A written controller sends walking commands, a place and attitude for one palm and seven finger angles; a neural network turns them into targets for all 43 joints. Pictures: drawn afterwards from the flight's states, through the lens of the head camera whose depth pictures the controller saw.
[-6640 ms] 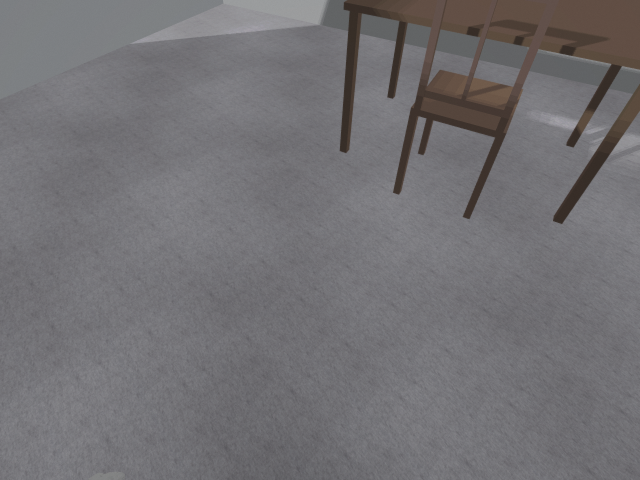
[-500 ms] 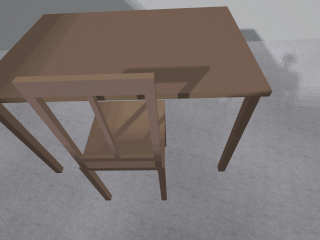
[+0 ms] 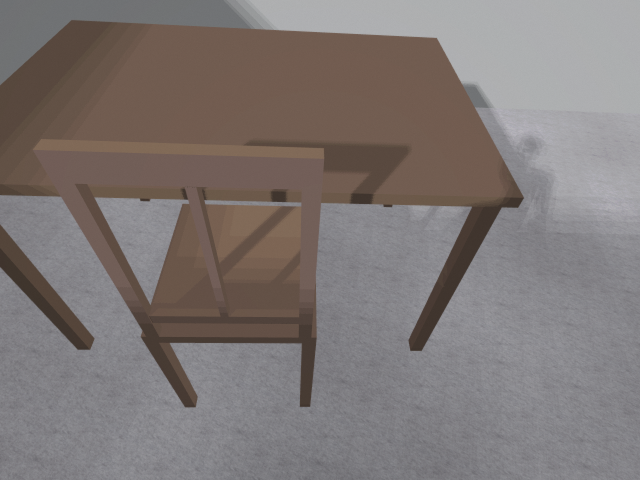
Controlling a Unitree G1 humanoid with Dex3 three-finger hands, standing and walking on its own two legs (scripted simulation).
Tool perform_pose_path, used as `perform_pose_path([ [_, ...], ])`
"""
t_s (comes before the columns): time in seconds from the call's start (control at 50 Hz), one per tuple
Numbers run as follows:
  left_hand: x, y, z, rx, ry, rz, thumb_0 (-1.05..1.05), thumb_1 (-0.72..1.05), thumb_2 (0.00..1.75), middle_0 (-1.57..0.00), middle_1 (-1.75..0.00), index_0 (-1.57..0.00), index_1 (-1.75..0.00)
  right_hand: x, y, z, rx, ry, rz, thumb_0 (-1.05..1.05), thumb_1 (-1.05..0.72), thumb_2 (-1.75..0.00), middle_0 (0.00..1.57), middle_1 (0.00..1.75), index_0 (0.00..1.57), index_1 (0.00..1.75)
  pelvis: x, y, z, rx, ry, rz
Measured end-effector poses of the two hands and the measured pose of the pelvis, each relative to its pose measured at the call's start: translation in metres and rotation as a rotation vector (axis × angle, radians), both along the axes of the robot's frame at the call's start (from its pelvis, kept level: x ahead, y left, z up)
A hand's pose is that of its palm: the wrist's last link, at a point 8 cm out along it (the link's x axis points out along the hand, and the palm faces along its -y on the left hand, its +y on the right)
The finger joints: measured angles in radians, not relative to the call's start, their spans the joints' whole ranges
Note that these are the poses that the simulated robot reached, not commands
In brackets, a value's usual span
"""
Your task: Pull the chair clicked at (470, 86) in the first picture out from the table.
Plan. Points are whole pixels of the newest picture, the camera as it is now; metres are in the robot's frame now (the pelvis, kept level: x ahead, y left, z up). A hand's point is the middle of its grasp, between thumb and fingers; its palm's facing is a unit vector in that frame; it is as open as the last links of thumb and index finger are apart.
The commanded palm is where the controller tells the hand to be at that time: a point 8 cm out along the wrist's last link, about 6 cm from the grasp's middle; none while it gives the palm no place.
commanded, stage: look again from close up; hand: left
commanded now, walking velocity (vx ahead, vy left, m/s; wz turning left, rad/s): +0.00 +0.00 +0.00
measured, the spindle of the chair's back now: (211, 260) +0.46 +0.21 -0.05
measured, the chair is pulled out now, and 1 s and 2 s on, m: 0.00 0.00 0.00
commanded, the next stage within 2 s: raise the hand toward the chair's back in 1.74 s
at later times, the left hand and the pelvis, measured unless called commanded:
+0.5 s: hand out of the picture -0.02 +0.21 -0.18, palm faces +0.01 -0.99 -0.16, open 7.4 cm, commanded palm none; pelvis +0.00 +0.05 +0.00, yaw -1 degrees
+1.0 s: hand out of the picture +0.00 +0.22 -0.17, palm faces +0.00 -0.99 -0.17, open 7.4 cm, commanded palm none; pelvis +0.02 +0.06 +0.01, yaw -2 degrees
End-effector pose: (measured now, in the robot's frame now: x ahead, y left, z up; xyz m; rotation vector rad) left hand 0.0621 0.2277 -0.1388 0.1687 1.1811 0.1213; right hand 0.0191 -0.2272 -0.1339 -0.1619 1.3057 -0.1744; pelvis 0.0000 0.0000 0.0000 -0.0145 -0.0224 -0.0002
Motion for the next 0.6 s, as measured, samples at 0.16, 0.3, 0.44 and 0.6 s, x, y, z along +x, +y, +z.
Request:
perform_pose_path([
  [0.16,-0.037,0.017,-0.004,-0.003,0.106,0.018,0.01,0.91,0.90,-0.20,-0.30,-0.20,-0.30,-0.009,0.018,0.000,0.007,0.032,0.000,0.01,-0.92,-0.90,0.20,0.30,0.20,0.30,-0.001,0.017,0.002,0.000,-0.001,-0.008],
  [0.3,-0.069,0.025,-0.006,-0.015,0.199,0.034,0.01,0.91,0.90,-0.20,-0.30,-0.20,-0.30,-0.011,0.032,0.001,0.008,0.047,-0.001,0.01,-0.92,-0.90,0.20,0.30,0.20,0.30,-0.001,0.031,0.004,0.001,-0.003,-0.014],
  [0.44,-0.086,0.029,-0.008,-0.031,0.250,0.046,0.01,0.91,0.90,-0.20,-0.30,-0.20,-0.30,-0.011,0.044,0.000,0.008,0.058,-0.001,0.01,-0.92,-0.90,0.20,0.30,0.20,0.30,0.001,0.043,0.005,0.003,-0.004,-0.016],
  [0.6,-0.087,0.034,-0.009,-0.043,0.266,0.046,0.01,0.91,0.90,-0.20,-0.30,-0.20,-0.30,-0.013,0.055,0.000,0.010,0.070,-0.011,0.01,-0.92,-0.90,0.20,0.30,0.20,0.30,0.003,0.053,0.005,0.005,-0.002,-0.019],
])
